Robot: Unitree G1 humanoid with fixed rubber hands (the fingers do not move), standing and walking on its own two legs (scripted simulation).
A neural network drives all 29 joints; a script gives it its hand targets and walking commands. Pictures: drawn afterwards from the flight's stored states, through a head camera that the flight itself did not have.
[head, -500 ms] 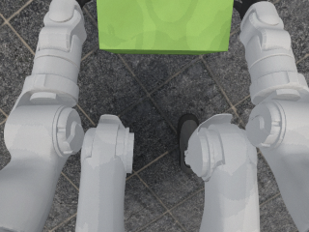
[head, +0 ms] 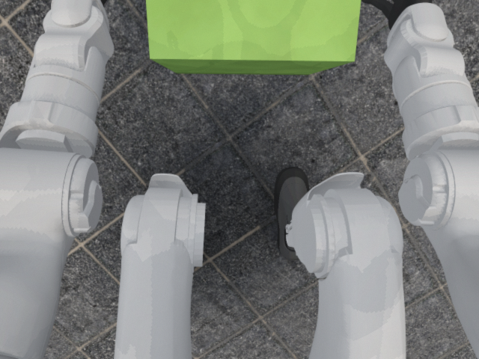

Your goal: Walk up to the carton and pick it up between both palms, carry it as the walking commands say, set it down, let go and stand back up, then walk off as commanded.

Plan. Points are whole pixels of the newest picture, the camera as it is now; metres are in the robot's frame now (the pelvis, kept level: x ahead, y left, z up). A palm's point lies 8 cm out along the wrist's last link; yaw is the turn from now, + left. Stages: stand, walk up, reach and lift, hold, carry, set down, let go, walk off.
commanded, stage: set down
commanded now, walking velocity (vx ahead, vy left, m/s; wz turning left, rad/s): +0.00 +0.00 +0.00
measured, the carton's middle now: out of the picture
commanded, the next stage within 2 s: let go in 1.50 s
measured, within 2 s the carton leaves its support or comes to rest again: neither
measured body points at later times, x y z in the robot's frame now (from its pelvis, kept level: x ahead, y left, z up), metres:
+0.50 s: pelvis +0.00 +0.00 +0.04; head +0.35 -0.01 +0.33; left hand +0.57 +0.17 -0.09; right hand +0.55 -0.24 -0.09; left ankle +0.09 +0.12 -0.33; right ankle +0.13 -0.13 -0.33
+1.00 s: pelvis +0.02 +0.00 +0.17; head +0.35 -0.02 +0.48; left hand +0.58 +0.18 +0.06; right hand +0.55 -0.25 +0.06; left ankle +0.09 +0.12 -0.33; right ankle +0.13 -0.13 -0.33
